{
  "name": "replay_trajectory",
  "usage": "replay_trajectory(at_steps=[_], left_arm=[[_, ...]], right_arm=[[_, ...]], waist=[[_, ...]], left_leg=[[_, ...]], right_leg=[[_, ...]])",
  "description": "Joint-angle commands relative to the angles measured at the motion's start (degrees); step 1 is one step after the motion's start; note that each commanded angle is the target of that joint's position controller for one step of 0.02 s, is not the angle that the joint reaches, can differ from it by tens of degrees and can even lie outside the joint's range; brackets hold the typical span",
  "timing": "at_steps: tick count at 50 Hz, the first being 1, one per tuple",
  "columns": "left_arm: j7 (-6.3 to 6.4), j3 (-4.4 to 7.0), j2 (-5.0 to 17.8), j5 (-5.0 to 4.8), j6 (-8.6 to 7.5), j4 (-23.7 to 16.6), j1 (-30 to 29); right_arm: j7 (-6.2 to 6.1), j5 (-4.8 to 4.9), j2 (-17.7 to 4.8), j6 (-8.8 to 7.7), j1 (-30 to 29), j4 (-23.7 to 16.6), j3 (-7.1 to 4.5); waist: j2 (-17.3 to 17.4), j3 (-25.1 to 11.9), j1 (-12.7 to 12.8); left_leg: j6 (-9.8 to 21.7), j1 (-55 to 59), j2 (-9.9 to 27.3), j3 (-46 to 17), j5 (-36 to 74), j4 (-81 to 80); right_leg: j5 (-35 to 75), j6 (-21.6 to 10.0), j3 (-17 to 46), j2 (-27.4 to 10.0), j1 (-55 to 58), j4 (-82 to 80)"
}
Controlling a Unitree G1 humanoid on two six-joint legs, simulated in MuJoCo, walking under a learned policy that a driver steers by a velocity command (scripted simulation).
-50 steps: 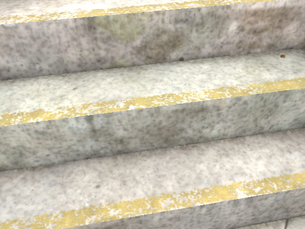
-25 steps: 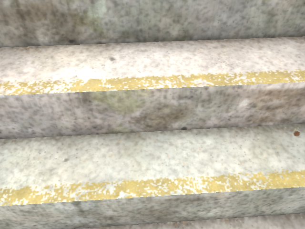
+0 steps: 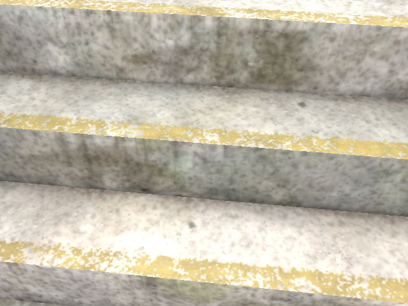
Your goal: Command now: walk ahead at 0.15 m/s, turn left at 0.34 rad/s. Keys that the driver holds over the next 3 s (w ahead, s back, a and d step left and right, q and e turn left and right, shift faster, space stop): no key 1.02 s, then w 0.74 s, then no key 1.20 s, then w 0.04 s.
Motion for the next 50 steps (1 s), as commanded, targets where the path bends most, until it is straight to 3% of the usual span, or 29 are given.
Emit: replay_trajectory(at_steps=[1, 2, 4, 7, 9, 10, 12, 13, 15, 17, 18, 19, 20, 21, 22, 23, 24, 25, 26, 27, 28, 30, 31, 33, 37, 41, 47, 48, 50], left_arm=[[2.10, -1.51, -3.55, 0.14, 0.09, -3.12, 3.12], [2.07, -1.37, -2.05, -0.73, 0.27, -4.08, 0.61], [1.42, -0.81, 0.37, -1.81, 0.01, -3.21, 1.47], [2.98, 0.46, 4.45, -1.51, -0.43, -6.61, -3.41], [5.50, -0.17, 4.85, -2.00, 0.71, -11.70, -11.24], [6.54, -1.59, 2.33, -1.49, 1.89, -14.86, -15.94], [7.16, -3.17, -0.79, 0.19, 2.69, -18.67, -18.69], [6.81, -3.51, -1.26, 0.51, 2.36, -18.54, -17.81], [5.83, -4.47, -1.50, 0.32, 2.89, -20.64, -17.20], [5.27, -5.10, -1.46, 1.65, 3.53, -24.00, -20.12], [4.65, -5.48, -1.45, 1.57, 3.40, -25.62, -22.69], [2.47, -6.54, -1.44, 0.68, 4.96, -27.51, -28.34], [0.98, -6.57, -1.90, -1.47, 5.54, -23.42, -20.37], [-1.33, -5.25, -1.26, -1.88, 2.95, -17.75, -11.53], [-0.69, -3.62, 3.12, -2.10, 0.88, -13.41, -2.47], [-0.20, -2.03, 11.08, -0.41, -0.97, -10.80, 3.80], [0.81, -0.84, 14.29, 0.87, -0.54, -9.48, 11.02], [1.37, 0.30, 16.86, 0.37, -0.75, -9.47, 10.85], [7.76, -0.85, 4.32, -2.64, 1.15, -12.37, -3.25], [9.74, -1.75, 1.50, -3.29, 1.64, -12.20, -10.74], [10.56, -1.87, -2.09, -2.38, 2.15, -10.39, -12.46], [10.23, -2.20, -5.22, -1.21, 2.48, -9.75, -12.17], [10.24, -1.91, -5.02, -1.19, 1.90, -8.93, -10.29], [9.68, -0.50, -3.65, -1.20, 0.77, -7.79, -6.80], [9.44, 1.60, -2.76, -1.35, -0.29, -5.88, -0.20], [10.35, 1.98, -3.07, -0.93, -0.74, -6.44, -0.22], [10.66, 2.17, -1.07, -0.31, -0.63, -9.86, -5.43], [10.42, 1.96, -0.46, 0.08, -0.11, -10.28, -5.79], [11.21, 1.72, -0.54, 1.12, 1.53, -11.53, -8.11]], right_arm=[[1.23, 0.03, 2.64, -3.39, -5.30, -1.64, 1.48], [1.34, 0.43, 1.61, -3.82, -7.99, -4.81, 1.17], [0.85, -0.47, -4.64, -4.00, -13.93, -11.34, -0.23], [-0.84, -0.20, -10.25, -4.23, -5.85, -12.27, -2.19], [-1.88, -0.12, -9.37, -4.64, 5.87, -8.93, -2.46], [-2.47, -0.17, -7.24, -4.96, 11.64, -7.07, -1.75], [-2.70, 0.14, -4.63, -5.55, 14.55, -5.30, -0.76], [-2.32, 0.36, -4.75, -5.69, 12.82, -5.68, -0.92], [-1.56, -1.67, -8.78, -5.34, 11.27, -6.03, -2.16], [-0.95, -2.59, -10.81, -5.20, 10.42, -6.63, -2.88], [-0.74, -2.15, -13.66, -5.05, 4.69, -8.53, -3.85], [0.94, 1.75, -16.60, -5.11, 4.65, -8.44, -4.97], [1.94, -0.68, -15.80, -3.82, 5.52, -6.15, -4.88], [3.74, 2.42, -12.83, -4.60, -0.70, -9.22, -3.25], [4.29, 2.79, -11.37, -4.42, -5.54, -11.15, -2.75], [3.84, 2.03, -6.28, -4.97, 0.94, -13.03, -2.03], [2.03, 3.80, -5.85, -4.84, 1.83, -11.77, -2.99], [-0.23, 4.89, -6.88, -4.67, 1.38, -10.58, -4.72], [-1.89, 3.03, -2.62, -3.31, 8.14, -7.89, -4.01], [-2.38, 2.53, -0.58, -2.53, 6.62, -9.94, -3.18], [-3.26, 1.75, 0.47, -1.77, 4.64, -10.80, -2.42], [-3.46, 0.76, 0.51, 0.14, 5.70, -10.67, -2.16], [-3.62, 1.03, 0.86, 0.37, 6.82, -10.56, -2.04], [-4.42, 0.96, 0.68, 0.33, 7.28, -11.38, -2.00], [-5.25, -0.29, 0.81, 1.27, 1.93, -16.14, -2.09], [-4.80, 0.00, 3.31, 2.17, 2.80, -17.31, -1.87], [-4.42, 0.59, 2.25, 3.17, 6.27, -17.03, -1.70], [-4.17, 1.73, 1.21, 2.72, 7.25, -16.62, -1.74], [-3.57, 1.87, 1.05, 1.82, 12.40, -15.22, -1.47]], waist=[[1.15, 2.76, 6.98], [-0.05, 0.74, 7.35], [3.73, -1.05, 8.42], [6.54, -0.57, 2.52], [7.81, 1.58, -2.38], [8.56, 3.44, -4.65], [8.46, 3.71, -4.21], [6.51, 3.70, -2.92], [7.23, 3.90, -1.39], [6.27, 3.24, 0.77], [4.21, 2.77, 3.56], [5.74, 5.25, 4.41], [9.40, 4.92, 5.05], [12.41, 5.31, 8.65], [6.79, -0.74, 11.34], [-17.26, -4.46, 8.82], [-23.29, -8.90, 11.47], [-23.42, -5.54, 13.53], [-11.56, -5.25, 3.47], [-12.10, 1.25, -0.57], [-7.85, 6.86, -2.02], [-0.88, 8.80, -2.14], [1.65, 9.49, -1.97], [0.03, 8.64, -0.34], [-0.65, 9.85, 2.98], [-1.37, 10.46, 1.99], [-2.60, 10.25, 0.10], [-3.83, 10.72, 0.53], [-4.83, 9.73, -1.86]], left_leg=[[8.62, 9.80, 9.65, -11.16, 26.27, -22.74], [7.13, 9.86, 9.55, -7.06, 29.94, -23.30], [6.71, -0.58, 8.18, -1.52, 39.97, -27.33], [12.26, 15.13, 16.82, -11.60, 43.51, -26.93], [13.56, 36.49, 23.37, -20.19, 43.46, -23.08], [14.19, 46.09, 26.92, -23.27, 45.45, -23.15], [13.09, 51.34, 27.49, -21.85, 41.44, -24.56], [11.67, 46.90, 25.55, -18.67, 35.89, -26.15], [10.58, 34.75, 24.27, -16.83, 28.50, -30.00], [7.94, 29.87, 21.99, -14.28, 15.08, -32.05], [6.22, 20.53, 20.21, -11.95, 9.99, -36.47], [7.92, 8.84, 21.13, -12.36, -1.72, -44.77], [8.23, 4.76, 24.76, -14.61, -4.24, -45.96], [4.47, 9.32, 20.30, -8.79, 5.55, -42.04], [1.48, 11.74, 16.02, -4.56, 23.55, -30.89], [-4.30, -2.90, 6.60, -1.82, 12.24, -14.10], [-5.40, -8.73, 3.27, -15.09, 1.47, 2.58], [-3.00, -9.54, -0.78, -24.43, 7.56, 23.31], [-2.81, 4.02, 4.60, -14.19, 4.81, 38.89], [-2.62, 2.25, 5.34, -13.35, 8.79, 40.26], [-2.86, 0.33, 5.23, -11.66, 11.97, 39.87], [-2.29, 3.49, 3.47, -5.41, 16.33, 42.61], [-1.91, 3.13, 2.96, -4.82, 16.58, 43.63], [-0.39, -0.07, 2.14, -5.02, 15.58, 50.18], [0.81, -9.09, 3.34, -5.83, 11.72, 52.03], [-0.05, -10.44, 4.56, -4.67, 12.93, 50.93], [0.34, -2.12, 7.85, -2.01, 13.70, 39.17], [0.59, 0.23, 9.21, -2.05, 11.78, 33.22], [2.14, 9.60, 11.46, -0.33, 14.91, 11.61]], right_leg=[[-7.75, 1.56, -1.23, -2.40, -14.99, 4.70], [-8.33, 5.12, -3.36, -4.77, -11.41, -1.95], [-11.53, 9.68, -8.76, -2.95, 4.71, 2.22], [-22.15, 13.72, -5.91, -0.65, -7.04, 15.83], [-31.42, 13.09, 0.44, -0.36, -30.03, 24.92], [-35.03, 11.59, 3.35, -0.77, -41.80, 26.87], [-37.61, 9.50, 2.17, -2.47, -49.68, 26.19], [-37.38, 8.85, 0.25, -3.42, -46.24, 22.73], [-35.48, 7.16, -1.09, -4.78, -39.51, 22.44], [-29.57, 6.39, -3.10, -8.24, -34.43, 6.33], [-27.79, 5.26, -4.87, -9.43, -22.76, -7.31], [-58.70, 8.71, -10.24, -4.62, -7.54, -20.24], [-42.32, 8.02, -8.11, -3.72, 2.89, -19.92], [-34.47, 7.91, -10.82, -1.74, 7.76, -18.60], [-20.99, 5.26, -2.45, 0.11, 15.39, -30.65], [-15.34, -5.54, 27.21, -10.96, 28.98, -53.73], [-20.66, -4.87, 49.62, -16.66, 35.93, -67.88], [-20.82, -3.25, 54.18, -18.04, 31.10, -72.89], [-25.16, -2.53, 42.66, -17.68, 20.60, -75.82], [-31.02, -2.11, 34.82, -14.02, 13.80, -69.05], [-34.63, 0.88, 22.90, -11.88, 8.22, -61.91], [-28.52, 0.79, 10.94, -10.08, 3.30, -56.86], [-21.42, -0.53, 9.50, -10.61, 4.00, -54.98], [-16.08, -3.69, 12.47, -12.37, 8.75, -55.79], [-28.28, -4.12, 16.70, -13.59, 18.19, -60.31], [-28.06, -4.67, 15.01, -14.16, 18.57, -60.52], [-28.24, -4.03, 13.37, -14.93, 11.54, -56.60], [-27.65, -3.68, 12.63, -14.44, 10.14, -56.34], [-27.56, -1.02, 8.35, -12.22, 8.29, -53.53]])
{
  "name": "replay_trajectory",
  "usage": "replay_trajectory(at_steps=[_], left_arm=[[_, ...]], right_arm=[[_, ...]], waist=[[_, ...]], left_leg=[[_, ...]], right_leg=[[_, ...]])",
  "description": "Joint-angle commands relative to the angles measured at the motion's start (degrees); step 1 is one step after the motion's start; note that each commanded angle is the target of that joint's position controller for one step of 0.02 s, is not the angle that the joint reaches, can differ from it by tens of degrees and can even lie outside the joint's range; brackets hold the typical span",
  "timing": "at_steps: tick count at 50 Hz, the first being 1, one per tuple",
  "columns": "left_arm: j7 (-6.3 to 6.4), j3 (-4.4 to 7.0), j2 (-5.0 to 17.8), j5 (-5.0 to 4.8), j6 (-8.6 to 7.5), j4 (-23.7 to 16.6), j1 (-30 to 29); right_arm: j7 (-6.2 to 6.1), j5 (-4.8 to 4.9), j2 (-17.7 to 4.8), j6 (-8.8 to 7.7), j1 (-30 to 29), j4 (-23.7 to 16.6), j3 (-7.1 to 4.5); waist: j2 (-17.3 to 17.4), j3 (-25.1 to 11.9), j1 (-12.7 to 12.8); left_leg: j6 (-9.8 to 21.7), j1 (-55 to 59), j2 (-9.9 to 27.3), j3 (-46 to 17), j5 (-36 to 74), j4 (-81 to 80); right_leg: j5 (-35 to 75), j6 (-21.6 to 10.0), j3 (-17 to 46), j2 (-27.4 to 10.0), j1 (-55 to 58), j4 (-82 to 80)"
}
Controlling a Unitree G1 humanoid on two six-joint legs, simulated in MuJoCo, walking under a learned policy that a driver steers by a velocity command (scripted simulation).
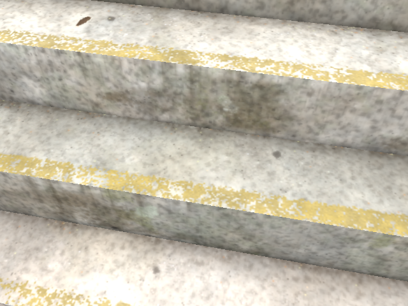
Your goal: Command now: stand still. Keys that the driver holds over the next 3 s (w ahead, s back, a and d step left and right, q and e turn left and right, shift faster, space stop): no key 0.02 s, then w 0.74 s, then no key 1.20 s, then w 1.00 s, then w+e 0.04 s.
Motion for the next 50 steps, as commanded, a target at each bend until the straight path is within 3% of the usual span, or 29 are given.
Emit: replay_trajectory(at_steps=[1, 3, 6, 7, 8, 9, 11, 12, 16, 19, 21, 23, 25, 27, 28, 29, 32, 35, 38, 39, 40, 41, 44, 45, 46, 47, 48, 49, 50], left_arm=[[1.09, 0.82, 6.64, 0.99, 1.44, -5.80, -6.63], [2.32, 1.21, 6.05, 0.39, 3.48, -4.06, -2.10], [1.34, 0.22, -2.07, -1.04, 4.85, -5.49, 5.86], [-0.20, 0.11, -5.31, -2.10, 4.33, -7.01, 6.26], [-1.24, 0.14, -5.12, -3.38, 2.89, -8.81, 6.81], [-0.86, -0.67, -5.90, -2.27, 2.20, -13.28, -2.10], [-2.23, -2.39, -2.18, -0.81, 1.76, -25.04, -19.63], [-3.06, -1.67, -0.10, 0.04, 1.68, -26.61, -27.99], [-5.00, -2.33, -1.56, -1.75, 2.47, -26.61, -21.10], [-3.71, -4.41, -5.19, -2.80, 3.31, -26.61, -19.81], [-3.25, -3.98, -3.70, -4.67, 3.02, -20.85, -7.86], [-1.47, -2.48, 0.57, -4.33, 3.39, -17.48, 3.30], [-1.96, -0.46, 6.13, -2.62, 3.85, -14.61, 9.65], [-0.86, 3.36, 15.19, -0.39, 4.99, -8.56, 13.75], [-1.03, 3.10, 12.44, -1.16, 3.52, -9.02, 4.61], [-1.36, 2.05, 9.26, -0.89, 2.09, -6.41, 1.83], [-3.12, -1.13, -2.38, 0.41, -1.57, 2.98, 5.94], [-4.21, -0.75, 1.53, -1.48, -4.34, 2.84, 5.24], [-4.56, 0.12, 5.27, -2.93, -6.19, 4.79, 13.53], [-9.24, -2.82, 1.54, 7.36, -3.61, 11.58, 20.34], [-10.63, -3.60, 0.89, 7.53, -2.69, 13.68, 24.61], [-5.58, 0.50, 6.71, -2.14, -4.96, 7.53, 21.71], [-1.82, -0.65, 4.14, -2.77, -5.40, 7.60, 23.98], [-7.78, -3.94, 2.00, 7.26, -3.07, 16.70, 35.64], [-11.01, -2.85, 2.63, 3.85, -2.35, 17.38, 35.82], [-3.08, 0.78, 5.90, -4.08, -3.62, 9.68, 32.19], [-0.94, -0.15, 4.09, -4.91, -3.91, 9.47, 27.50], [-0.53, -0.09, 7.39, -4.94, -4.62, 7.77, 25.52], [-1.28, 0.71, 11.19, -4.77, -6.27, 7.10, 24.31]], right_arm=[[0.53, 0.82, -2.12, -1.05, 11.38, 0.77, -0.03], [-0.56, 1.19, -0.36, -1.63, 15.03, 3.36, 0.51], [-0.62, 1.38, 4.72, -3.16, 14.66, 9.09, 3.40], [-0.05, 0.48, -1.27, -4.84, 16.71, 10.01, 2.86], [1.22, 0.44, -6.75, -6.39, 17.75, 8.86, 1.02], [1.43, -0.31, -12.71, -6.48, 18.17, 8.31, -1.22], [-0.99, 0.97, -14.07, -5.98, 14.77, 6.57, -2.78], [-1.42, 1.33, -6.34, -6.03, 15.57, 9.96, -1.40], [-2.20, 1.89, -3.91, -6.97, 18.57, 10.08, -1.08], [-3.12, 1.63, -3.31, -6.58, 20.96, 12.40, -0.98], [-2.75, 3.33, -4.09, -6.98, 9.74, 8.26, 0.08], [-1.75, 4.90, -12.26, -9.28, 12.37, 7.60, -1.64], [0.12, 5.37, -15.19, -10.09, 8.30, 5.09, -3.47], [3.55, 0.28, -8.33, -9.03, -4.11, -1.58, -3.71], [3.59, -2.44, -0.91, -8.93, -10.36, -8.27, -1.98], [2.78, -2.15, 5.06, -8.64, -11.56, -11.57, 0.40], [1.20, -0.56, 7.71, -7.07, -1.83, -10.31, 3.12], [-0.04, 0.94, 3.72, -4.93, -3.91, -9.73, 2.81], [-1.24, 1.24, 4.54, -3.89, -11.68, -11.68, 2.84], [3.69, 0.64, -1.61, -1.64, -17.43, -10.08, 3.73], [4.62, -0.28, -0.75, -1.00, -16.86, -10.07, 3.47], [0.54, 1.28, 6.43, -3.69, -18.23, -11.32, 3.97], [0.45, 0.74, 5.36, -3.32, -29.12, -18.38, 5.03], [3.56, 0.50, 2.45, 1.04, -36.59, -18.59, 6.39], [5.49, -2.35, 2.86, 3.58, -41.65, -20.14, 6.86], [3.18, -0.17, 7.21, 0.61, -30.41, -18.29, 6.66], [2.64, 2.22, 9.37, -0.54, -24.14, -13.86, 7.22], [1.61, 4.81, 8.11, -1.68, -19.20, -12.39, 6.36], [0.68, 4.42, 4.47, -1.77, -4.68, -7.56, 4.40]], waist=[[-7.55, -4.99, -4.52], [-6.44, -3.64, -5.79], [7.45, -2.51, -0.01], [10.94, -3.15, 1.96], [10.45, -4.30, 3.34], [9.94, -3.90, 1.76], [18.13, 6.16, -0.18], [10.44, 10.25, -3.05], [1.62, 8.35, -0.71], [3.09, 4.38, -1.27], [0.05, -4.12, 5.87], [8.51, -15.96, 8.87], [10.37, -22.43, 10.85], [-17.20, -15.62, 12.87], [-10.26, -6.48, 9.65], [-6.02, -0.08, 4.36], [3.19, 6.45, -5.23], [5.43, 7.92, -5.73], [2.98, 6.95, -2.47], [-5.54, -4.23, 1.75], [-3.42, -2.04, 1.58], [-0.46, 4.48, 2.81], [-0.88, 6.13, 5.00], [-13.15, -12.33, 6.54], [-9.99, -6.82, 6.54], [-5.43, -3.32, 10.13], [-6.56, -5.22, 7.10], [-9.87, -8.13, 2.32], [-11.42, -16.34, -4.36]], left_leg=[[1.78, 13.17, 3.29, 3.49, 6.00, -30.11], [1.55, 21.12, 0.38, 9.65, 4.28, -55.10], [0.52, 26.01, 2.56, 6.93, 28.11, -71.55], [-1.05, 33.87, 9.94, -4.43, 64.66, -54.06], [-0.67, 38.90, 14.74, -6.03, 74.99, -51.81], [6.20, 43.12, 18.79, -11.89, 58.28, -55.97], [15.15, 39.84, 24.81, -23.46, 0.21, -73.47], [12.07, 38.02, 18.93, -20.95, -29.50, -75.89], [8.91, 32.02, 13.95, -12.87, -26.69, -79.40], [10.58, 34.38, 12.01, -2.19, 2.98, -86.34], [8.87, 22.53, 8.16, 10.64, 63.23, -76.72], [12.14, 28.91, 14.26, 6.47, 106.89, -59.91], [11.30, 30.08, 12.44, 4.19, 91.62, -38.33], [6.24, -5.73, -7.90, -2.33, 8.09, 8.85], [4.70, -19.16, -9.58, -12.00, 1.61, 37.66], [4.88, -27.18, -8.91, -12.59, 0.45, 47.80], [4.27, -32.26, -7.01, -12.00, -3.30, 47.15], [2.27, -30.71, -5.79, -8.13, 1.70, 38.19], [1.98, -43.53, -3.17, -3.14, -2.62, 49.58], [11.13, -53.42, -6.91, -8.98, 5.03, 52.44], [12.97, -60.44, -4.67, -9.93, 4.54, 52.53], [5.16, -58.24, -4.38, 0.62, -8.90, 55.02], [0.50, -48.17, 4.03, 7.18, -11.67, 33.73], [9.23, -56.22, 4.45, 2.43, -0.08, 32.21], [11.08, -55.51, 4.01, 6.85, -18.60, 23.78], [6.57, -40.99, 3.53, 15.97, -20.42, 18.33], [5.99, -22.46, 1.92, 16.94, -22.49, 7.00], [6.09, -3.67, -3.12, 16.27, -25.34, -0.44], [6.29, 10.27, -4.83, 14.57, -16.82, -1.73]], right_leg=[[4.63, -8.78, 17.81, -6.98, 0.77, -19.70], [3.54, -7.63, 11.61, -4.04, 1.36, -12.89], [0.91, -7.15, 1.03, 4.92, 1.52, 21.00], [-7.29, -3.71, -0.49, 5.69, -15.21, 45.52], [-5.86, -1.58, -3.29, 3.84, -23.41, 54.51], [-2.96, -0.93, -2.27, 3.44, -37.18, 69.27], [-3.65, -1.52, -0.97, -4.11, -51.18, 63.90], [1.84, -3.42, 3.38, -4.43, -54.26, 65.28], [12.16, -5.33, -1.45, -2.52, -44.20, 53.44], [1.49, -9.24, -6.77, -2.60, -32.11, 38.83], [-2.74, -9.51, -13.26, 3.15, -1.22, 19.73], [-8.91, -9.07, -12.63, 8.59, 13.94, 13.66], [-12.31, -9.58, 0.70, 9.26, 23.74, -10.33], [-41.40, -21.50, 61.83, -8.26, 25.56, -55.15], [-32.72, -20.08, 61.02, -9.32, 17.76, -55.65], [-28.39, -17.32, 50.71, -10.26, 12.00, -50.04], [-7.11, -9.73, 26.61, -7.14, 6.53, -47.83], [7.62, -8.48, 13.49, -5.72, 2.81, -51.30], [3.99, -11.75, 14.76, -8.72, 15.16, -55.92], [12.87, -13.65, 14.17, -5.65, 22.68, -50.79], [18.80, -13.30, 14.78, -8.25, 29.82, -51.43], [13.80, -12.53, 12.78, -11.15, 33.29, -56.63], [13.19, -11.42, 12.43, -9.25, 28.75, -66.03], [24.42, -12.05, 15.40, -10.82, 34.38, -58.77], [42.09, -13.38, 10.95, -14.13, 36.70, -64.60], [40.81, -13.23, 6.99, -10.89, 45.03, -71.35], [52.26, -12.21, 1.46, -7.49, 35.88, -69.32], [92.34, -11.91, -0.04, -8.33, 31.39, -62.10], [117.46, -10.21, 1.78, -12.72, 33.71, -50.52]])
Over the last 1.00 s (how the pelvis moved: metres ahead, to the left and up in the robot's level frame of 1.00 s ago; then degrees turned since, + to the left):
0.14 -0.14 0.14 3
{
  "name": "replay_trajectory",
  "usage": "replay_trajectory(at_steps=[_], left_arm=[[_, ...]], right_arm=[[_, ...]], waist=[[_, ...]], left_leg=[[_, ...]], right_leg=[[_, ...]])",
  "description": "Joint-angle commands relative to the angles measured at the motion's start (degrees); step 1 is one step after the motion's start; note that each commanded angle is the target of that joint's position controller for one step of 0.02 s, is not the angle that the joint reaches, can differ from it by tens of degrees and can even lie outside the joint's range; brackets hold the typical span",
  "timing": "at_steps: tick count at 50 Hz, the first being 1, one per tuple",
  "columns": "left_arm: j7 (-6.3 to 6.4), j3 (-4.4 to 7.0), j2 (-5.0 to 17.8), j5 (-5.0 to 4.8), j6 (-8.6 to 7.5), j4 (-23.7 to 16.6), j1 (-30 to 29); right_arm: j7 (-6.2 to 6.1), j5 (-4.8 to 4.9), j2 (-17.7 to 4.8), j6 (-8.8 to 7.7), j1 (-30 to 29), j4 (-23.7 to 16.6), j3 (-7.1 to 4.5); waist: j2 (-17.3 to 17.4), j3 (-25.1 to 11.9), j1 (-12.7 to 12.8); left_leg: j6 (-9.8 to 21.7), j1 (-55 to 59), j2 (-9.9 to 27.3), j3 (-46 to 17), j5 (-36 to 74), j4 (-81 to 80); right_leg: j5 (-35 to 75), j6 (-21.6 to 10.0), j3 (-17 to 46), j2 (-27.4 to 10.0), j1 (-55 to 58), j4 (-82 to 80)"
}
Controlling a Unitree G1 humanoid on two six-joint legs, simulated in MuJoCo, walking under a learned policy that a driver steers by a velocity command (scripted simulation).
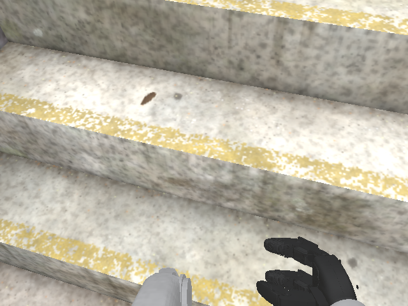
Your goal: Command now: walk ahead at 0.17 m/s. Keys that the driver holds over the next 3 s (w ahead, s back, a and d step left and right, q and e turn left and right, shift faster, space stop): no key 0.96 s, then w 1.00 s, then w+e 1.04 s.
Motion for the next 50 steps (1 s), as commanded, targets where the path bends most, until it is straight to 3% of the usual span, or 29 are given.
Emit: replay_trajectory(at_steps=[1, 2, 3, 4, 5, 6, 7, 9, 13, 16, 19, 21, 22, 24, 25, 26, 27, 28, 29, 30, 31, 32, 33, 34, 35, 36, 37, 41, 50], left_arm=[[0.17, 3.71, 17.30, -4.00, -3.74, -5.25, -2.80], [-1.04, 3.92, 16.31, -3.47, -5.12, -6.23, -3.02], [-3.23, 3.20, 9.89, -3.89, -5.00, -8.82, 1.18], [-4.34, 4.23, 10.90, -2.03, -3.41, -9.23, -3.54], [-4.52, 4.65, 6.85, 0.40, -1.80, -13.22, -6.04], [-3.32, 4.28, 4.66, 2.42, -0.22, -16.43, -11.13], [-1.67, 3.26, 2.18, 3.41, 0.92, -19.59, -15.38], [-0.33, 1.57, -0.38, 2.91, 3.10, -19.60, -9.53], [0.76, 0.13, -2.11, 2.08, 3.58, -19.12, -11.10], [2.14, 1.38, 2.00, 1.65, 4.11, -16.67, -10.79], [2.28, 1.68, 1.46, 1.94, 4.46, -18.55, -17.77], [1.30, 1.24, 0.81, 1.85, 4.38, -20.05, -22.75], [-3.63, 1.55, 10.92, 1.36, 7.92, -18.95, -27.65], [-5.12, 3.50, 13.03, 2.83, 9.80, -15.65, -19.43], [-6.13, 3.84, 12.30, 4.36, 9.79, -14.03, -15.03], [-7.19, 3.28, 9.72, 5.33, 9.14, -12.32, -14.24], [-2.23, 0.17, 0.40, -1.10, 7.96, -15.49, -24.77], [-0.36, -0.87, -1.32, -2.47, 7.77, -14.67, -26.29], [1.14, -0.87, -0.95, -1.88, 7.82, -12.83, -20.33], [1.91, -1.12, 0.07, -2.04, 6.50, -11.52, -15.05], [2.40, -0.42, 4.02, -0.51, 4.32, -11.54, -14.08], [2.34, 0.45, 8.49, 1.08, 2.67, -11.12, -13.42], [2.15, -0.50, 6.81, 1.97, 2.24, -11.93, -14.72], [-4.69, -0.87, 8.28, 0.86, 2.54, -11.75, -24.50], [-7.84, -1.02, 6.75, 0.92, 2.99, -14.08, -29.48], [-10.20, -1.15, 7.08, 0.50, 3.01, -15.49, -32.03], [-11.18, -0.07, 9.69, -0.65, 2.60, -13.90, -26.40], [-9.79, 0.63, 8.75, 0.37, 1.52, -11.47, -18.98], [-9.06, 0.60, 8.07, 0.62, 2.24, -10.47, -18.70]], right_arm=[[-2.03, 0.61, -6.37, -1.80, 21.74, 3.46, -3.35], [-2.31, -1.60, -11.36, -2.13, 25.07, 7.09, -5.52], [-3.29, -2.92, -15.42, -1.71, 28.79, 8.21, -6.83], [-4.38, -2.90, -15.29, -0.14, 25.17, 7.20, -7.08], [-3.45, -1.36, -16.51, -0.33, 14.41, 7.14, -8.21], [-3.10, -0.57, -13.54, -0.72, 9.38, 9.41, -7.96], [-3.40, -0.41, -10.57, -1.50, 9.49, 13.84, -7.37], [-2.71, -1.68, -3.83, -3.39, 9.97, 19.03, -5.56], [-2.41, -2.15, -3.56, -7.85, 16.40, 21.87, -4.65], [-2.56, -1.88, -6.85, -9.50, 18.74, 20.36, -5.08], [-3.42, -1.23, -9.07, -9.73, 23.34, 21.06, -6.45], [-4.29, -1.16, -6.94, -9.59, 25.36, 21.24, -6.28], [1.99, -5.61, -7.63, -7.07, 14.55, 13.86, -3.65], [4.91, -3.21, -9.50, -6.53, 1.84, 5.92, -2.63], [5.01, -0.75, -7.72, -7.75, -5.32, 2.72, -1.55], [4.12, 0.63, -7.51, -9.08, -10.87, 0.27, -1.27], [-3.81, -0.24, -12.43, -8.46, 20.22, 15.49, -5.86], [-6.67, -1.63, -14.79, -6.72, 31.08, 18.17, -6.68], [-7.34, -2.41, -14.80, -6.10, 30.78, 18.21, -7.05], [-6.52, -1.11, -14.06, -5.70, 27.61, 17.61, -7.47], [-5.02, -0.62, -12.90, -5.67, 26.41, 16.34, -7.92], [-3.99, 0.83, -9.68, -5.94, 29.75, 15.09, -7.44], [-2.32, 1.94, -6.39, -5.76, 30.57, 15.41, -6.10], [3.47, -1.71, -4.92, -4.13, 19.95, 12.33, -4.38], [5.51, -1.63, -7.68, -3.02, 17.94, 13.32, -4.93], [5.61, -1.32, -9.64, -1.84, 20.10, 14.45, -5.53], [4.54, -1.42, -12.64, -1.22, 19.12, 14.15, -6.21], [2.61, -1.31, -12.90, -1.68, 15.06, 14.52, -5.07], [3.27, -1.82, -11.31, -2.91, 17.70, 18.16, -3.96]], waist=[[-9.18, -19.04, -15.76], [-8.77, -21.68, -16.13], [9.90, -24.03, -15.20], [11.24, -29.83, -15.21], [4.76, -21.44, -8.74], [0.64, -12.17, -5.87], [1.41, -0.91, -3.92], [2.65, 3.66, 1.39], [2.42, 2.84, 0.91], [2.56, -1.65, -0.66], [6.70, -0.74, -4.74], [5.33, 0.56, -6.35], [13.11, -8.12, -10.52], [5.30, -9.88, -4.29], [1.92, -11.27, 1.04], [2.64, -10.38, 2.94], [3.25, 1.46, -6.31], [12.39, -0.22, -11.31], [20.27, -3.43, -9.15], [20.43, -4.59, -6.59], [15.32, -4.74, -6.95], [1.47, -9.56, -9.55], [-9.45, -12.19, -8.97], [-11.60, -11.98, -11.45], [-0.71, -8.36, -12.08], [1.90, -7.18, -14.52], [-0.59, -6.64, -12.31], [-1.22, -6.38, -6.21], [2.01, -3.06, -7.06]], left_leg=[[-0.28, 53.16, -8.12, -0.38, 5.41, -27.08], [1.57, 61.63, -5.29, -12.40, 7.27, -31.92], [13.67, 71.88, 13.04, -42.22, 40.09, -44.74], [16.03, 61.95, 15.94, -60.47, 26.80, -64.94], [14.28, 53.49, 15.91, -58.38, -1.42, -68.08], [9.76, 45.01, 14.47, -52.69, -18.37, -64.83], [5.27, 35.56, 12.38, -43.18, -19.75, -60.76], [0.00, 29.23, 7.95, -28.49, -9.55, -58.76], [-0.32, 34.18, 7.12, -15.85, 14.99, -60.25], [2.26, 41.14, 8.70, -14.03, 30.71, -63.53], [4.17, 54.02, 10.95, -18.34, 29.45, -66.87], [3.89, 58.86, 11.32, -18.92, 26.16, -67.87], [10.28, 54.89, 10.62, -25.81, 24.12, -69.08], [9.07, 48.43, 10.20, -21.05, 20.24, -68.85], [3.56, 44.78, 5.84, -12.41, 20.47, -67.16], [-1.12, 38.08, 1.03, -4.43, 21.69, -66.95], [1.39, 50.60, 3.64, -8.75, 19.41, -67.80], [3.05, 61.25, 4.98, -14.52, 22.21, -68.18], [2.65, 66.33, 9.20, -16.41, 38.31, -65.54], [1.27, 69.54, 8.82, -13.54, 50.47, -60.31], [-1.42, 70.03, 6.14, -10.88, 49.86, -51.13], [-5.43, 56.62, 3.73, -10.77, 23.64, -46.74], [-7.79, 45.36, 3.15, -10.02, 7.93, -48.34], [-11.69, 36.82, -0.12, -11.70, 6.53, -42.76], [-10.84, 44.45, 2.35, -12.75, 12.99, -43.69], [-10.38, 49.69, 2.46, -11.09, 18.50, -52.37], [-10.24, 50.20, 0.36, -9.32, 18.36, -54.38], [-10.34, 46.72, 0.37, -9.35, 17.16, -56.43], [-9.83, 47.52, 0.25, -7.53, 10.85, -58.29]], right_leg=[[95.88, -6.10, 0.93, -9.92, -3.94, 22.29], [80.95, -4.74, 4.73, -8.08, -10.53, 34.19], [37.63, 0.09, 4.41, 2.00, -28.93, 57.62], [3.65, 1.02, 9.52, 9.67, -26.76, 87.15], [5.35, 2.25, 11.99, 7.93, -35.95, 104.43], [10.88, 0.91, 9.28, 5.75, -42.06, 108.03], [11.24, -0.96, 10.24, 5.56, -47.81, 109.01], [11.31, -3.02, 11.96, 6.47, -49.52, 109.43], [15.20, -1.98, 11.97, 7.01, -51.60, 99.27], [14.00, -0.72, 6.36, 6.27, -48.28, 98.46], [7.32, -0.53, 5.95, 4.24, -58.79, 106.52], [7.12, -0.14, 5.26, 1.72, -61.52, 103.06], [4.23, -0.34, 13.81, 5.98, -64.42, 113.40], [9.95, 2.15, 13.08, 3.78, -53.79, 103.78], [12.09, 4.40, 8.40, -0.80, -40.76, 84.19], [10.77, 6.52, 2.81, -2.47, -26.63, 59.68], [-7.55, 3.44, -4.69, 4.11, -34.78, 36.29], [-15.88, 3.57, -6.74, 6.73, -34.68, 29.79], [-12.07, 2.73, -5.45, 5.78, -28.66, 23.90], [0.81, 1.58, -5.17, 5.48, -23.80, 11.54], [11.34, 0.37, 0.24, 3.19, -21.72, 6.58], [50.23, -1.28, 9.52, -4.78, -5.30, 14.76], [73.89, -8.17, 16.15, -11.94, 4.02, 20.06], [51.97, -12.82, 20.59, -12.10, -1.15, 20.01], [40.29, -7.95, 14.26, -8.19, -12.21, 20.44], [38.02, -4.73, 10.44, -5.07, -18.21, 19.67], [34.13, -2.17, 8.94, -2.80, -15.57, 19.04], [24.92, 1.13, 9.67, -1.32, -9.25, 19.35], [4.34, -2.87, 6.43, 0.79, -15.02, 16.51]])
Over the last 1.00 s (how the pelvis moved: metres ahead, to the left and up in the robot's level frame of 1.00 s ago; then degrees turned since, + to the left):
0.24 0.09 0.12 -1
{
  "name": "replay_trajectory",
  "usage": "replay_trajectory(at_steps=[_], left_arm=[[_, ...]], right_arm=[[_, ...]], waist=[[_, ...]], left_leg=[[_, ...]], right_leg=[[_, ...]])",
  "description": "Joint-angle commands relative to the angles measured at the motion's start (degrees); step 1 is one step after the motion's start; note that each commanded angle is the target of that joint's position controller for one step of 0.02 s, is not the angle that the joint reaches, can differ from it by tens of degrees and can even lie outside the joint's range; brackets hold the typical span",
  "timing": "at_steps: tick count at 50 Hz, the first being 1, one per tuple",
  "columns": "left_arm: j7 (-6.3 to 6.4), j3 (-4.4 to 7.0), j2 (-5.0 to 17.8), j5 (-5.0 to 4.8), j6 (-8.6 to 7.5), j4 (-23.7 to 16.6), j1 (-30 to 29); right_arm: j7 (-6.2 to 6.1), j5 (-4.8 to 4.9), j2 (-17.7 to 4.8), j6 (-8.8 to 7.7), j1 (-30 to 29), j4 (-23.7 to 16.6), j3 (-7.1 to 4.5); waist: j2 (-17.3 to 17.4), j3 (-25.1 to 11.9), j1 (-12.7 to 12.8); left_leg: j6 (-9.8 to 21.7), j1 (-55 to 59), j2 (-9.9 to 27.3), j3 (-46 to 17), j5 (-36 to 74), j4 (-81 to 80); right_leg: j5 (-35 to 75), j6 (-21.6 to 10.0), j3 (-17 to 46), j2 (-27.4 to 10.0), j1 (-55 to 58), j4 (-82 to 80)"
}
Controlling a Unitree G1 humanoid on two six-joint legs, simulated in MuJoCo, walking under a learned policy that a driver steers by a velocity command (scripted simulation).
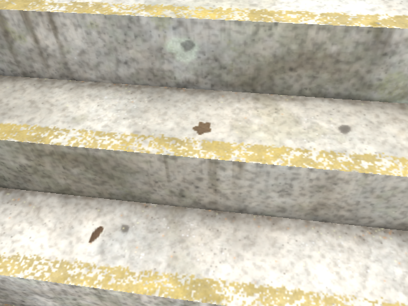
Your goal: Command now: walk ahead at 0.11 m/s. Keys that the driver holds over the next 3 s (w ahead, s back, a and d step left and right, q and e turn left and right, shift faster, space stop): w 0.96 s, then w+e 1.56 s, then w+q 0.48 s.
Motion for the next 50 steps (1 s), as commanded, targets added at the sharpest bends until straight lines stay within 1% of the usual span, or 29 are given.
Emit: replay_trajectory(at_steps=[1, 4, 6, 7, 11, 13, 14, 15, 16, 17, 19, 21, 25, 27, 28, 30, 31, 32, 33, 34, 35, 36, 37, 39, 40, 45, 48, 49, 50], left_arm=[[1.04, 2.11, 7.71, 0.68, 0.46, -0.33, 4.85], [4.00, 3.96, 11.79, 2.87, 1.55, 3.65, 12.46], [5.79, 3.16, 9.21, 3.16, 1.05, 3.10, 9.97], [8.93, 3.45, 7.56, 0.13, 0.23, 2.51, 8.33], [11.25, 3.37, 9.72, 0.68, -1.05, 2.11, -1.79], [10.73, 3.31, 9.00, -0.82, -0.75, 1.43, -3.82], [9.24, 2.73, 7.13, -0.77, -1.30, 0.57, -2.81], [7.62, 1.50, 1.56, -0.10, -2.07, -0.81, -1.17], [7.93, 2.09, 2.48, -0.23, -1.86, -0.65, 3.22], [8.44, 2.24, 2.29, 0.64, -1.79, -3.44, -2.06], [8.79, -0.32, -2.20, 2.36, -2.61, -13.71, -17.02], [8.10, -1.74, -2.67, 2.12, -1.77, -16.67, -14.91], [8.94, -3.51, -2.70, -0.12, 2.53, -20.43, -15.68], [10.22, -5.29, -2.66, -1.92, 3.58, -23.10, -20.56], [10.61, -5.76, -3.27, -2.32, 3.86, -20.71, -17.04], [10.51, -4.97, -2.16, -3.79, 3.59, -16.26, -8.33], [10.80, -4.12, -1.38, -2.68, 3.50, -13.83, 1.66], [10.29, -2.41, 3.06, -1.13, 3.17, -11.14, 10.63], [10.97, 0.02, 8.84, 0.78, 3.75, -9.22, 13.70], [12.04, 2.28, 13.71, 2.09, 5.83, -5.81, 17.52], [12.53, 4.36, 15.46, 1.69, 6.04, -6.10, 6.78], [11.78, 3.72, 11.47, 1.40, 4.68, -5.60, -1.99], [11.33, 2.82, 6.43, 1.57, 3.20, -1.24, -1.27], [10.46, 0.58, -3.12, 2.28, 1.48, 6.25, 1.74], [10.14, 0.03, -4.36, 2.45, 0.67, 7.55, 2.43], [9.07, 1.41, 3.97, -0.01, -3.88, 8.36, 7.83], [9.56, 2.64, 5.88, -0.21, -5.05, 8.55, 16.16], [9.62, 3.07, 5.90, 0.51, -5.20, 8.36, 18.85], [6.07, -0.33, 0.71, 8.03, -1.84, 12.69, 28.68]], right_arm=[[0.14, -0.68, -4.59, -0.40, -0.62, -2.21, -0.86], [-1.42, -1.34, -5.19, -0.96, -2.90, -3.43, -1.86], [-2.79, -0.64, -2.97, -1.32, -1.98, -3.91, -0.91], [-3.11, -0.03, -2.11, -3.80, -0.15, -4.96, -1.58], [-4.15, 1.23, -2.99, -5.27, 6.28, -7.18, -1.24], [-5.92, 1.25, -3.75, -5.24, 20.44, -2.29, -1.97], [-6.73, 0.49, -4.78, -4.76, 28.66, 1.20, -2.25], [-7.08, 0.18, -8.99, -3.97, 31.95, 2.51, -3.12], [-6.96, -1.51, -10.95, -3.51, 27.21, -0.37, -3.39], [-6.41, -1.93, -10.66, -3.12, 21.28, -2.36, -3.79], [-4.98, -1.07, -4.87, -3.77, 17.17, 0.11, -2.37], [-3.64, -0.18, 1.43, -5.56, 15.78, 3.14, -0.19], [-3.16, 0.86, -1.16, -7.63, 13.40, 4.68, 0.23], [-5.69, 3.05, -3.74, -7.37, 19.53, 7.23, -0.56], [-6.75, 3.75, -2.93, -6.49, 19.02, 7.62, -0.35], [-8.66, 4.11, -7.47, -6.68, 23.34, 6.67, -1.16], [-8.15, 3.82, -9.31, -6.81, 22.66, 6.26, -1.79], [-6.33, 4.71, -12.41, -7.84, 18.69, 3.93, -3.31], [-4.25, 3.85, -11.09, -8.10, 14.46, -0.26, -3.83], [-1.35, 0.71, -9.00, -7.83, 7.11, -4.04, -4.25], [-0.61, -2.98, -5.66, -7.35, -2.96, -9.22, -4.88], [-1.15, -4.36, 1.93, -6.59, -7.58, -15.47, -2.85], [-2.01, -3.83, 6.34, -5.65, -8.05, -17.92, -1.14], [-3.21, -1.74, 8.67, -4.69, 2.47, -16.56, 0.08], [-3.64, -0.62, 9.37, -3.91, 5.36, -15.41, 0.66], [-5.04, 0.89, 5.20, -2.03, -0.19, -15.94, 0.62], [-5.69, -0.27, 4.25, -1.67, -7.54, -18.56, -0.07], [-5.57, -0.95, 4.76, -1.91, -13.46, -20.75, 0.18], [-2.31, -0.87, 3.11, 0.32, -16.23, -17.80, 3.17]], waist=[[-4.43, 1.32, 2.01], [-9.69, 3.67, 5.21], [-10.55, 4.11, 3.79], [-10.45, 2.04, 4.30], [-9.96, 0.76, -3.28], [-1.79, -2.43, -9.91], [4.26, -6.44, -10.72], [19.03, -5.32, -7.65], [16.12, -10.13, -5.83], [10.53, -5.30, -4.56], [1.62, 7.23, -1.59], [-3.15, 10.44, 3.17], [-1.59, 11.17, 6.28], [5.65, 9.54, 2.64], [4.10, 4.91, 4.16], [3.37, -6.35, 5.32], [7.61, -13.03, 9.51], [7.83, -19.88, 13.23], [-2.55, -18.95, 13.23], [-16.00, -15.75, 14.50], [-16.74, -8.20, 12.98], [-8.14, 0.69, 6.92], [-3.95, 7.19, 3.30], [1.66, 10.80, -3.95], [1.42, 11.31, -4.91], [-1.69, 7.43, -3.00], [-4.28, 7.45, 1.23], [-4.20, 8.49, 3.44], [-14.27, -1.61, 10.69]], left_leg=[[4.10, -4.78, -1.52, 2.81, 0.56, -2.58], [8.16, -18.40, -1.30, 2.28, 1.20, 9.30], [11.34, -23.26, 1.99, -3.00, 5.76, 24.22], [8.43, -20.78, -1.73, 2.50, -5.58, 32.55], [10.24, -4.87, -0.73, 2.62, -7.50, 12.44], [10.86, 12.54, -4.24, 5.36, 14.68, -11.18], [10.77, 25.60, -1.58, 1.18, 18.02, -13.45], [12.03, 30.68, 11.01, -17.78, 38.81, -15.36], [18.77, 31.12, 17.55, -27.31, 36.62, -17.51], [21.30, 25.32, 18.25, -29.00, 10.97, -20.42], [17.28, 19.73, 15.39, -21.58, -4.59, -22.18], [11.62, 9.04, 11.18, -12.74, -4.20, -22.61], [8.74, -8.37, 5.12, -2.19, 7.41, -30.99], [11.96, -3.68, 5.73, -0.99, 26.59, -41.46], [12.38, -2.05, 4.95, 3.76, 46.35, -39.27], [15.02, 11.71, 8.20, 4.76, 106.67, -23.15], [17.36, 18.18, 12.68, 3.17, 118.96, -9.98], [18.42, 17.67, 12.32, 3.48, 116.24, 2.08], [15.51, 2.05, 6.33, 3.25, 93.98, 17.54], [15.83, -15.13, -5.75, 1.19, 40.15, 36.91], [13.82, -29.36, -10.79, -7.84, 18.54, 71.14], [12.16, -37.32, -9.99, -12.28, 18.15, 87.63], [12.29, -42.84, -9.11, -12.35, 17.47, 91.04], [11.87, -45.37, -8.51, -12.97, 14.64, 89.22], [11.03, -45.34, -8.35, -12.25, 15.39, 87.31], [9.11, -46.87, -5.67, -3.33, 18.91, 84.59], [8.46, -59.97, -1.00, -1.74, 14.41, 88.19], [8.37, -65.64, 0.62, -1.23, 12.28, 89.02], [17.24, -79.63, -3.62, -12.52, 11.65, 96.92]], right_leg=[[1.62, -5.89, 8.36, -7.04, 3.41, -11.41], [-15.35, -17.22, 27.76, -19.25, 8.67, -20.75], [-11.95, -20.17, 33.25, -25.07, 5.63, -23.39], [1.80, -15.52, 25.66, -18.76, 9.69, -21.79], [35.44, -12.58, 7.98, -11.84, 3.31, -15.17], [50.17, -11.49, 0.94, -7.76, -0.66, 8.72], [30.38, -9.02, 0.93, -6.27, -12.60, 22.97], [3.36, -3.80, -2.51, 0.18, -27.17, 44.45], [-0.45, -1.82, 4.30, 3.51, -34.14, 70.62], [-0.38, -1.72, 5.60, 3.06, -45.34, 92.84], [-0.41, -4.66, 5.04, -0.28, -67.94, 112.86], [-0.22, -7.37, 5.58, -1.81, -64.68, 105.82], [8.40, -6.83, -3.98, -2.28, -49.90, 84.07], [-1.92, -7.03, -10.74, -4.26, -41.20, 65.69], [-4.99, -8.54, -12.24, -2.58, -28.73, 59.33], [-20.60, -7.80, -16.39, 4.92, -16.93, 47.84], [-22.30, -9.27, -12.34, 4.45, -11.73, 44.97], [-18.44, -10.03, -5.51, 4.27, -1.85, 37.83], [-32.42, -14.57, 18.75, -5.82, 3.81, 21.53], [-57.04, -20.43, 49.44, -12.42, 5.32, -5.87], [-58.99, -20.95, 64.19, -15.31, -0.97, -18.57], [-50.47, -16.15, 56.61, -16.51, -10.79, -15.65], [-42.67, -13.25, 45.89, -16.78, -16.75, -10.59], [-26.83, -7.21, 27.55, -13.65, -19.98, -7.78], [-21.01, -6.37, 22.54, -12.88, -20.83, -7.83], [-9.38, -11.54, 13.33, -12.99, -16.03, -13.58], [-12.24, -12.22, 17.76, -15.66, 0.64, -17.18], [-12.90, -12.37, 19.63, -16.86, 6.68, -18.15], [-4.76, -14.02, 23.70, -14.88, 15.92, -11.59]])
Over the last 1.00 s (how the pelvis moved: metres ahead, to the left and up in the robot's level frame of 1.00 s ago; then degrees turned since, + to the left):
0.18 -0.04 0.17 0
